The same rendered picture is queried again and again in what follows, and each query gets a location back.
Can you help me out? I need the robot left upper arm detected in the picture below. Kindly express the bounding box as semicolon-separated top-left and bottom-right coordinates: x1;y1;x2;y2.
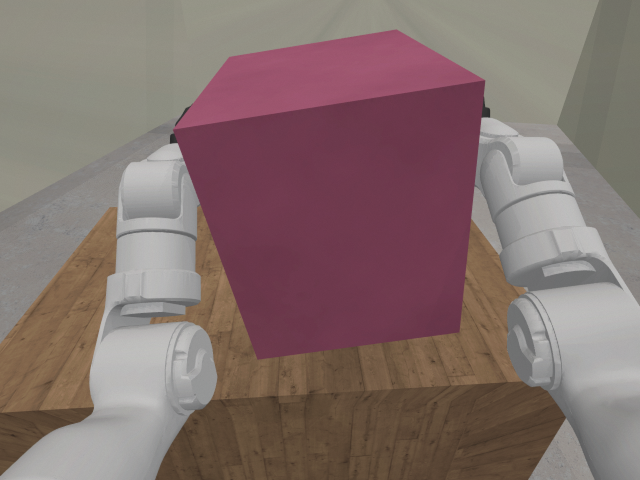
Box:
0;321;217;480

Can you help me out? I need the left robot forearm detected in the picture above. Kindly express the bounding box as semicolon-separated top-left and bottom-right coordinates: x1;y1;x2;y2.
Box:
89;143;201;404

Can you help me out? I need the pedestal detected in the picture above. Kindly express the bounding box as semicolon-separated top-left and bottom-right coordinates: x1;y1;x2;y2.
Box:
0;205;566;480

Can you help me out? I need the left robot hand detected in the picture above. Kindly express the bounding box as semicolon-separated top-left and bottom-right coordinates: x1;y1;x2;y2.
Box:
170;106;191;144

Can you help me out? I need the robot right upper arm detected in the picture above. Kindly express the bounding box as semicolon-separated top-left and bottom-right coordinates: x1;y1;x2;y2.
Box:
507;282;640;480

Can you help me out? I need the right robot forearm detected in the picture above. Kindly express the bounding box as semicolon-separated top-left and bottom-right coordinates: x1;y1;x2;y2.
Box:
475;117;640;311

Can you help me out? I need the carton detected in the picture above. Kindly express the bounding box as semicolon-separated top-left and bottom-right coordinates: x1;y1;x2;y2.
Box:
173;29;485;360

